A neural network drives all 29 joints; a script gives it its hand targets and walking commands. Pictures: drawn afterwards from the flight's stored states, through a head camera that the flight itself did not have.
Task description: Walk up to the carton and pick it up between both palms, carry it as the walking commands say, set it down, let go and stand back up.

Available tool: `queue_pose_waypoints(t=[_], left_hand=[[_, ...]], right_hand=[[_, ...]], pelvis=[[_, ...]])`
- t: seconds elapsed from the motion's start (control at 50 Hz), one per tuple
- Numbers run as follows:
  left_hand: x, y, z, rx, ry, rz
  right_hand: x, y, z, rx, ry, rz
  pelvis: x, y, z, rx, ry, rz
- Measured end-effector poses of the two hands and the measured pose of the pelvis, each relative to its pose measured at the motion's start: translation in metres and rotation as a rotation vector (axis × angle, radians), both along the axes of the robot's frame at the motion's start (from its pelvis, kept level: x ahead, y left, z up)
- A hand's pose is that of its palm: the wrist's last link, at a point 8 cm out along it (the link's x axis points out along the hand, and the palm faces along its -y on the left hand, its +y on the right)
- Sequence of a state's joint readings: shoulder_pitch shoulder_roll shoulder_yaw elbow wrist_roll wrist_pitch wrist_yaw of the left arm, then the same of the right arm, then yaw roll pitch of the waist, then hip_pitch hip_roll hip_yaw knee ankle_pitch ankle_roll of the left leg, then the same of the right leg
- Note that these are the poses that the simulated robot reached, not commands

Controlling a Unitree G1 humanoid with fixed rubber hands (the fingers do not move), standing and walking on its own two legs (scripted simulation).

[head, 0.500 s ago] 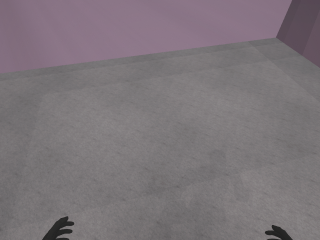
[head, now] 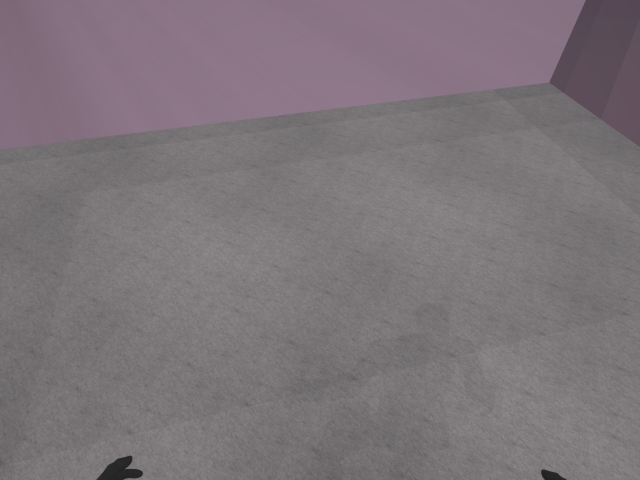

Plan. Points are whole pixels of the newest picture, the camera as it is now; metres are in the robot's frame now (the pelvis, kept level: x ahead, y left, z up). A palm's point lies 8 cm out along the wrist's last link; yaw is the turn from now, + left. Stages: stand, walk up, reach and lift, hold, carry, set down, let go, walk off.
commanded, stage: stand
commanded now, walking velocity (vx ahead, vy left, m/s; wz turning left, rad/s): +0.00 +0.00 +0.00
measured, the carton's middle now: out of the picture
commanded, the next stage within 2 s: walk up in 0.14 s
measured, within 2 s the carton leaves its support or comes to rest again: neither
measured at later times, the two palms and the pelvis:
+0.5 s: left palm out of the picture +0.07 +0.28 -0.13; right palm out of the picture +0.07 -0.32 -0.13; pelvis -0.01 -0.01 -0.02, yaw -6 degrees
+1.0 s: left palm (165, 462) +0.18 +0.23 -0.12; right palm out of the picture -0.07 -0.26 -0.11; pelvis -0.03 +0.02 +0.00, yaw -24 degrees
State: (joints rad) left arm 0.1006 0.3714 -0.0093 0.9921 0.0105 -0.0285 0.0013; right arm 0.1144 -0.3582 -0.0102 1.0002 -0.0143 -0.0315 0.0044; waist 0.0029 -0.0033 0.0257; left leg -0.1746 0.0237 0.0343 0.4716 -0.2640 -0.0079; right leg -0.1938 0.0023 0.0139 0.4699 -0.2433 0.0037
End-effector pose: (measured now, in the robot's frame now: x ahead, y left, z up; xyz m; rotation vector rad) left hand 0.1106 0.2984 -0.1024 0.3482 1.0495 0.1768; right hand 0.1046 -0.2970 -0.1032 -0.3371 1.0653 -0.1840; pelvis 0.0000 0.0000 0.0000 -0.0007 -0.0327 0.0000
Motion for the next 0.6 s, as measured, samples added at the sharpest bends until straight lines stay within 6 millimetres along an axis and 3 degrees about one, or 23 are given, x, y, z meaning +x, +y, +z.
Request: queue_pose_waypoints(t=[0.2, 0.38, 0.5, 0.6], left_hand=[[-0.004, 0.003, 0.003, 0.000, 0.012, 0.016], [-0.017, 0.005, -0.003, -0.009, 0.069, 0.033], [-0.036, -0.017, -0.025, -0.011, 0.180, -0.033], [-0.059, -0.033, -0.032, -0.040, 0.264, -0.047]], right_hand=[[0.004, 0.004, 0.003, 0.005, 0.002, 0.003], [-0.016, -0.007, 0.001, -0.038, 0.066, -0.018], [-0.031, -0.018, -0.025, -0.022, 0.070, -0.085], [-0.038, 0.004, -0.033, 0.039, 0.067, -0.110]], pelvis=[[0.002, 0.001, 0.004, -0.003, -0.011, 0.001], [-0.002, -0.001, 0.003, 0.007, 0.006, -0.011], [-0.008, -0.009, -0.016, 0.020, 0.013, -0.102], [-0.016, -0.002, -0.015, 0.006, 0.035, -0.159]])
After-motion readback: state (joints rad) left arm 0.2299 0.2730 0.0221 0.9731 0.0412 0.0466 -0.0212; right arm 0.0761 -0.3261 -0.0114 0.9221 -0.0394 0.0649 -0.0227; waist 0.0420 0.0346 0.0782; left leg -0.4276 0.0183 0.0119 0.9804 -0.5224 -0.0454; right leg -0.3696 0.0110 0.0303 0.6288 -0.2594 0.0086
